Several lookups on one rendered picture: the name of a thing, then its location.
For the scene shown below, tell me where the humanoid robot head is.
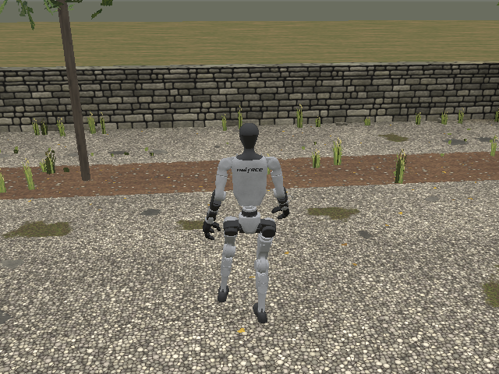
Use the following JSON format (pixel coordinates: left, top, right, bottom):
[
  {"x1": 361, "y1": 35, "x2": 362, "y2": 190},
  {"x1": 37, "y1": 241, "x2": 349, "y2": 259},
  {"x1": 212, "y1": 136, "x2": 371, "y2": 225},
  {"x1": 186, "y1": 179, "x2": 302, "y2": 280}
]
[{"x1": 236, "y1": 123, "x2": 263, "y2": 161}]

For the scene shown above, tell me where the right robot forearm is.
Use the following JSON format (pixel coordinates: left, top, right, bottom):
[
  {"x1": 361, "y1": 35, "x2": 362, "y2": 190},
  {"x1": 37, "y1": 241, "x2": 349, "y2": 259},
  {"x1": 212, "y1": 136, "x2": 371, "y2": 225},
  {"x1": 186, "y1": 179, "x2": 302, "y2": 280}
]
[{"x1": 277, "y1": 186, "x2": 288, "y2": 210}]

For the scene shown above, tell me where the robot right hand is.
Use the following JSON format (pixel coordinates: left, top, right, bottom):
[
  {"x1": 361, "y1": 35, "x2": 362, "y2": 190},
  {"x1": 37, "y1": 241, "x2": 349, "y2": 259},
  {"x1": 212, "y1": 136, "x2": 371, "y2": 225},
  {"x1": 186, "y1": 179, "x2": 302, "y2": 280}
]
[{"x1": 271, "y1": 206, "x2": 290, "y2": 219}]

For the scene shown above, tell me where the left robot forearm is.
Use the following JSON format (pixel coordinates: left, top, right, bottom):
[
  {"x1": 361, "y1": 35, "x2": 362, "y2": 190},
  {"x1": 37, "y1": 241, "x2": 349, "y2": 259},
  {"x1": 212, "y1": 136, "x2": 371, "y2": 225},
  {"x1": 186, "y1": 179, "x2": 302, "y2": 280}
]
[{"x1": 205, "y1": 190, "x2": 221, "y2": 224}]

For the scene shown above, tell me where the left robot thigh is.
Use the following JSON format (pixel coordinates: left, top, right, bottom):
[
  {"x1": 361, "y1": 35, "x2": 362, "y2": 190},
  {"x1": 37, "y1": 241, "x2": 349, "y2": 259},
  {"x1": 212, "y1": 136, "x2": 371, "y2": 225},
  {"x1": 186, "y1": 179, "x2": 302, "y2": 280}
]
[{"x1": 223, "y1": 216, "x2": 239, "y2": 258}]

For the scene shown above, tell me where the robot right upper arm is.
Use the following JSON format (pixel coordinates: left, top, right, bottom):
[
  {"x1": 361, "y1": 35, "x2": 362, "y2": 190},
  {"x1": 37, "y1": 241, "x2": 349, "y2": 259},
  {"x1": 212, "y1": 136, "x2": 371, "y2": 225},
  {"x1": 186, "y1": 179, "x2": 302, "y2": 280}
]
[{"x1": 265, "y1": 157, "x2": 285, "y2": 198}]

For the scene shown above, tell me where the robot left hand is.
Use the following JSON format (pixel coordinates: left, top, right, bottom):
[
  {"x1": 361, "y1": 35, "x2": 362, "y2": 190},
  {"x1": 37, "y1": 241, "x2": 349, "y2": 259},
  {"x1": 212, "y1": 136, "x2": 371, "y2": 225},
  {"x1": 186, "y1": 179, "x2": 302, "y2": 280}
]
[{"x1": 203, "y1": 221, "x2": 221, "y2": 240}]

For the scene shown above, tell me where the robot left upper arm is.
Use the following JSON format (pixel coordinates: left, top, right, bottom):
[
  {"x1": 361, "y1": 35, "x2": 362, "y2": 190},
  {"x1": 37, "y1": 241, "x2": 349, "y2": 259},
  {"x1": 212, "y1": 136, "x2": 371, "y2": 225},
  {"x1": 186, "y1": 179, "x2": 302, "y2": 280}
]
[{"x1": 214, "y1": 157, "x2": 233, "y2": 201}]

